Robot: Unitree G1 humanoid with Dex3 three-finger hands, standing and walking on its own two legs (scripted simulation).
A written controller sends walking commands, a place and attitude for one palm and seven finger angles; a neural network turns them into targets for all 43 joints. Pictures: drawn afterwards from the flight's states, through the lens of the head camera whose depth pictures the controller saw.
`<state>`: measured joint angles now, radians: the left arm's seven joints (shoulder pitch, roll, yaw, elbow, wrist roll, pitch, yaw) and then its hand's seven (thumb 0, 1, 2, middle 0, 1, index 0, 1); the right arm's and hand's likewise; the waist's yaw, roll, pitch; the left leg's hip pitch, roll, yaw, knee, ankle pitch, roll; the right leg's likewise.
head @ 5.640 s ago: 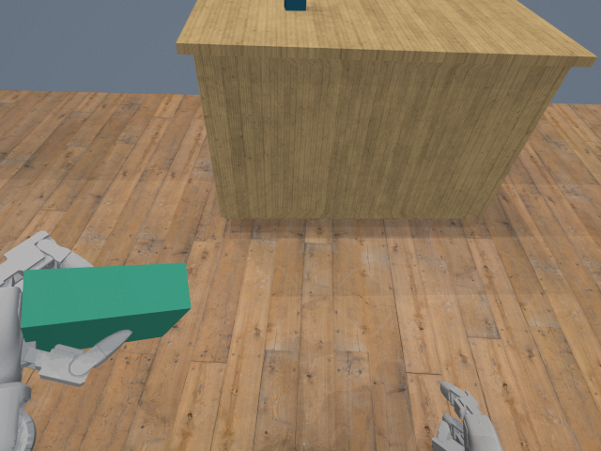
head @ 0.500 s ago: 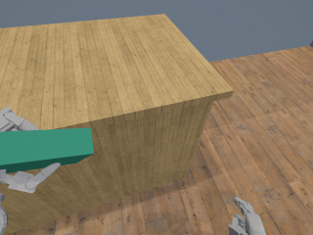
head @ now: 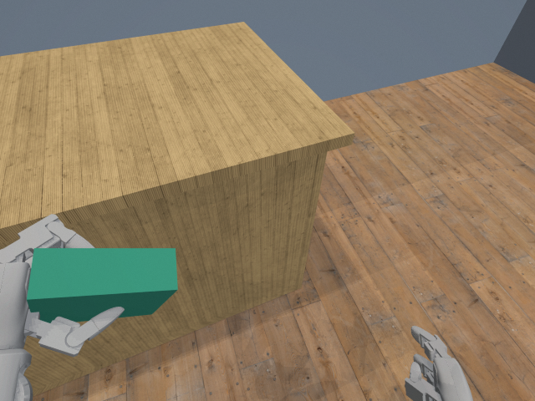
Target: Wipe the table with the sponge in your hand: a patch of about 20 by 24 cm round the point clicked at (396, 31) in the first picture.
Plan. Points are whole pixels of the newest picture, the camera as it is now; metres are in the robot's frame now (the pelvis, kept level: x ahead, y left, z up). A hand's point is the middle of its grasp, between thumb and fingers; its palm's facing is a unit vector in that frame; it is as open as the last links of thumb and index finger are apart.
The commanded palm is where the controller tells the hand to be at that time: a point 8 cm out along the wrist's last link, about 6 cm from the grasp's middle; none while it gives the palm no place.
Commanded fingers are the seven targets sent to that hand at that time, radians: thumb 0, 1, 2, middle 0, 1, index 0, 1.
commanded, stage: come to a stop and stand still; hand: left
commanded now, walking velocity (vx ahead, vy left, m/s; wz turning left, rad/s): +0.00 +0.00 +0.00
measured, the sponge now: (125, 286) +0.22 +0.18 +0.13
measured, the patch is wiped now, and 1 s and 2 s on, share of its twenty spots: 0.00 0.00 0.00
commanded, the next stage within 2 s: look again from close up in 1.16 s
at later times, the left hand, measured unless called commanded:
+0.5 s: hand out of the picture +0.14 +0.29 +0.16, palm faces +0.36 -0.84 -0.41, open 9.3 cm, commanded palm +0.10 +0.32 +0.18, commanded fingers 0.00 0.10 1.30 -1.20 -1.60 -1.20 -1.60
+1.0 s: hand out of the picture +0.10 +0.31 +0.16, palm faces +0.42 -0.82 -0.37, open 9.3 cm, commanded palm +0.05 +0.33 +0.18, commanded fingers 0.00 0.10 1.30 -1.20 -1.60 -1.20 -1.60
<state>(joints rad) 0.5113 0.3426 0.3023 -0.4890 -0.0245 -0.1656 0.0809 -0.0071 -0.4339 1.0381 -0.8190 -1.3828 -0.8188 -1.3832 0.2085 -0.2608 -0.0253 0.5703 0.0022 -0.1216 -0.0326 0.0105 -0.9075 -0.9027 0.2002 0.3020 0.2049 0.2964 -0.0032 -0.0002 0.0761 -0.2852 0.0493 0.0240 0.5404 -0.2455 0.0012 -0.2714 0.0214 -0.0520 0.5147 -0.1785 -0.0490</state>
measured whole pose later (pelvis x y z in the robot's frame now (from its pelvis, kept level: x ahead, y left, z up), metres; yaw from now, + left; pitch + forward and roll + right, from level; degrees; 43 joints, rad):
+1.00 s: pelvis -0.11 +0.05 +0.00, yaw -1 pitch +0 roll -1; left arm 0.42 0.36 0.36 -0.45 -0.04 -0.15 0.11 -0.01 -0.43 1.04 -0.82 -1.39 -0.82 -1.39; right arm 0.19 -0.21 0.02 0.61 0.00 -0.11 -0.01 0.01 -0.91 -0.90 0.20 0.30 0.21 0.30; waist 0.06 -0.02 0.02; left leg -0.33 -0.02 -0.01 0.55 -0.15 -0.01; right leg -0.13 0.06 -0.04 0.45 -0.31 -0.06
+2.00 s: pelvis -0.06 +0.08 -0.02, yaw +2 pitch -1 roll +0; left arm 0.40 0.34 0.31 -0.46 -0.04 -0.18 0.13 -0.01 -0.44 1.04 -0.82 -1.39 -0.82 -1.39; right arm 0.26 -0.23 0.00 0.62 0.01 -0.08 -0.04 0.01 -0.91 -0.90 0.20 0.30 0.21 0.30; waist 0.04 -0.07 0.03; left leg -0.34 0.00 0.08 0.67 -0.32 0.03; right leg -0.13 -0.02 -0.05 0.68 -0.50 -0.02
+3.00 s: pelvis +0.14 +0.11 +0.00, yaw +3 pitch -1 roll +2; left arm 0.50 0.34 0.31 -0.51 -0.02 -0.21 0.11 -0.01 -0.44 1.04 -0.83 -1.38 -0.83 -1.38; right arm 0.22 -0.19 0.02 0.65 0.01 -0.07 -0.02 0.01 -0.91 -0.90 0.20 0.30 0.21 0.30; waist 0.01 -0.01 0.08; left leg -0.48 0.05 0.06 0.96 -0.37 -0.01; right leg -0.24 -0.05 -0.09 0.59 -0.34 -0.03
